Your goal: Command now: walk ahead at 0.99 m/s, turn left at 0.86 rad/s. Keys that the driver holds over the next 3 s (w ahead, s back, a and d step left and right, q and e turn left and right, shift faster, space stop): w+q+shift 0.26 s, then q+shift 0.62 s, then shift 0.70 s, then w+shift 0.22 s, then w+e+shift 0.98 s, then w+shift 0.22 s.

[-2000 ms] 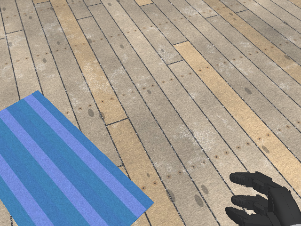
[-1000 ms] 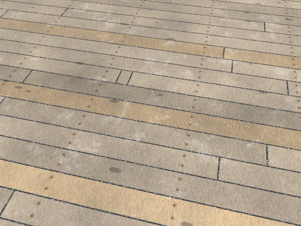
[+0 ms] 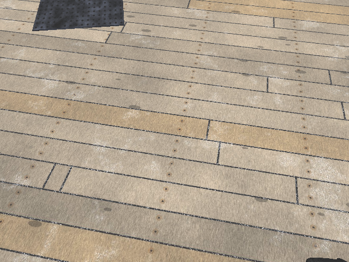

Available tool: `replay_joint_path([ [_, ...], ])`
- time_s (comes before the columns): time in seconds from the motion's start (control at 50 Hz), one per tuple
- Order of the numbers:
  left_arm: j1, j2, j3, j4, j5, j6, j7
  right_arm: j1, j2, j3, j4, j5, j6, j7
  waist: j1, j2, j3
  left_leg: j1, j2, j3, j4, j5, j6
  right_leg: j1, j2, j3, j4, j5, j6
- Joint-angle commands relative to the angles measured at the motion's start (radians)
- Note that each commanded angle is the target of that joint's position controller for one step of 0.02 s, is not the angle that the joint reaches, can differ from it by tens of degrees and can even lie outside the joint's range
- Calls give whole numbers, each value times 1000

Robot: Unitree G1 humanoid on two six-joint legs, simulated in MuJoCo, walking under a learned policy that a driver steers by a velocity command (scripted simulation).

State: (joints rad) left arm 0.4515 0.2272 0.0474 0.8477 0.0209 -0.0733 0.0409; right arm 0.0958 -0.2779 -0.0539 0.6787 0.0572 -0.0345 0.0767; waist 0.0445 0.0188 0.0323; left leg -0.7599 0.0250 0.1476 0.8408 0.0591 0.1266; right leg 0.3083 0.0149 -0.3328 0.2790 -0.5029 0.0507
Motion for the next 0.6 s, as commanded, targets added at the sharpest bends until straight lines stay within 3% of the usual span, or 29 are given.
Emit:
replay_joint_path([
  [0.02, -239, 325, 81, -138, -29, -1, 15, 417, -216, -90, 21, 6, 30, -11, -333, -202, -113, 658, -89, 32, 32, -135, 76, -336, -272, 69, 451, 1788, -55],
  [0.04, -339, 294, 75, -163, -49, -16, -8, 649, -274, -122, 89, -4, 48, -35, -438, -133, -177, 952, -51, -72, -112, -60, 124, -496, -205, 93, 820, 1523, -67],
  [0.06, -424, 70, 16, -202, -42, -56, -37, 626, -240, -107, 136, -25, 52, -43, -366, 285, -1, 979, -46, -217, -198, 23, 169, -829, 82, 147, 1361, 139, -47],
  [0.08, -206, -30, -21, -269, -50, -99, -55, 444, -181, -56, 59, -65, 14, -28, -102, 424, -151, 1059, 71, -750, -302, -228, 342, -1106, 124, 413, 1536, -100, -60],
  [0.1, -240, 60, -20, -305, -59, -129, -65, 403, -114, -46, 7, -75, -12, -27, -122, 258, -225, 1060, 172, -1008, -529, -610, 374, -1169, 91, 520, 1495, -26, -108],
  [0.12, -323, 116, -2, -317, -71, -136, -64, 393, -94, -46, 4, -64, -37, -21, -97, 8, -93, 914, 178, -1047, -645, -751, 308, -1172, 53, 506, 1362, 49, -141],
  [0.14, -306, 112, -1, -312, -59, -125, -59, 306, -104, -48, -17, -55, -59, -18, -22, -135, -43, 756, 185, -1031, -635, -764, 277, -1115, 0, 521, 1223, 129, -136],
  [0.16, -305, 107, -1, -301, -35, -107, -52, 243, -120, -50, -36, -48, -70, -20, 9, -179, 3, 603, 140, -977, -611, -672, 266, -1045, -21, 528, 1158, 157, -108],
  [0.2, -298, 133, 13, -296, -20, -78, -37, 201, -120, -46, -55, -43, -73, -42, 35, -163, 33, 442, 61, -819, -623, -511, 245, -953, -54, 522, 1015, 182, -54],
  [0.22, -318, 132, 14, -303, -16, -68, -28, 202, -106, -41, -52, -38, -72, -56, 30, -150, 49, 390, 41, -763, -638, -482, 239, -939, -73, 508, 916, 187, -30],
  [0.24, -398, 123, 8, -331, -8, -65, -21, 217, -94, -38, -49, -32, -71, -71, -4, -126, 76, 335, 12, -697, -644, -404, 230, -912, -79, 484, 794, 246, -9],
  [0.28, -555, 65, -8, -385, 9, -65, -21, 241, -86, -38, -33, -14, -53, -95, -75, -80, 103, 265, -82, -550, -601, -215, 169, -806, -34, 412, 517, 430, 18],
  [0.3, -594, 28, -13, -401, 14, -63, -23, 247, -102, -44, -20, -16, -37, -101, -97, -45, 82, 245, -118, -508, -563, -129, 126, -733, 11, 376, 405, 526, 23],
  [0.34, -601, 52, 8, -419, -6, -64, -35, 316, -115, -59, 15, -13, -7, -105, -140, 36, 7, 299, -131, -538, -460, -70, 68, -622, 90, 359, 273, 647, 34],
  [0.38, -602, 92, 36, -424, -31, -66, -38, 347, -95, -63, 35, -8, 15, -111, -139, 80, -37, 433, -136, -587, -352, -70, 20, -599, 119, 387, 164, 624, 26],
  [0.4, -580, 116, 49, -421, -36, -71, -36, 322, -97, -67, 26, -4, 19, -116, -110, 98, -61, 484, -133, -601, -267, -12, -10, -567, 111, 403, 116, 636, 13],
  [0.42, -492, 136, 63, -397, -31, -77, -31, 271, -98, -69, 6, -4, 19, -120, -45, 105, -121, 506, -150, -573, -132, 72, -56, -463, 88, 398, 69, 724, -8],
  [0.44, -289, 162, 70, -353, -17, -79, -31, 224, -67, -59, -29, -24, 18, -118, 47, 113, -272, 433, -159, -526, 125, -24, -100, -201, -41, 472, 155, 809, -67],
  [0.46, -160, 211, 63, -331, -1, -67, -29, 292, 73, -15, -68, -73, 23, -114, 16, -137, -436, 225, -221, -410, 438, -837, -131, 83, -329, 738, 309, 1262, -127],
  [0.48, -149, 241, 66, -303, 9, -58, -51, 498, -44, -19, -100, -17, 23, -92, -76, -434, -626, 70, -157, -416, 718, -818, -158, 219, -598, 1190, 246, 944, -360],
  [0.5, -273, 169, 61, -359, 13, -40, -40, 427, -123, -37, -77, -12, 42, -90, -45, -294, -542, 22, -52, -378, 764, -669, -190, 109, -499, 1112, 169, 596, -352],
  [0.52, -339, 88, 37, -363, 7, -18, -25, 285, -162, -51, -105, -14, 58, -90, -23, -186, -365, -8, -28, -309, 710, -570, -204, -55, -401, 876, 139, 511, -294],
  [0.54, -372, 87, 28, -355, 3, 4, -16, 221, -164, -59, -114, -23, 72, -96, -37, -84, -269, 28, -1, -266, 683, -517, -217, -208, -339, 760, 115, 548, -254],
  [0.56, -395, 107, 32, -334, 2, 13, -13, 191, -160, -63, -134, -29, 79, -99, -58, -66, -174, 62, 26, -251, 623, -497, -214, -354, -297, 669, 83, 607, -246],
  [0.6, -391, 127, 43, -274, 2, 11, -16, 192, -90, -47, -146, -25, 85, -97, -77, -109, -101, 127, 57, -212, 465, -525, -208, -494, -259, 527, 43, 739, -249],
])
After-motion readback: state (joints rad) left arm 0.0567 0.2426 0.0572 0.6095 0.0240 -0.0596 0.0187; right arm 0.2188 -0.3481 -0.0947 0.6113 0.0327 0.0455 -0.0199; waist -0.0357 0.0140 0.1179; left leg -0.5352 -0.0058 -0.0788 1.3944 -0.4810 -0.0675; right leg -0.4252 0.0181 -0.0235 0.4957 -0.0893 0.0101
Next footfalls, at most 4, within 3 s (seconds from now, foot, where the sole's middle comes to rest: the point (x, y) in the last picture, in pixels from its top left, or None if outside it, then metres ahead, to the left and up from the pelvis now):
0.04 left None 0.24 0.03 -0.74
0.44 right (197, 220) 0.66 -0.03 -0.74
0.88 left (140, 261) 0.49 0.17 -0.74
1.30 right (177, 211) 0.69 0.05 -0.74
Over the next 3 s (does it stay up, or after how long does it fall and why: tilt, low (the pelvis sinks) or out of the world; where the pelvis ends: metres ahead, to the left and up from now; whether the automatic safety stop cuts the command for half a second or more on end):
stays up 1.14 0.77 0.04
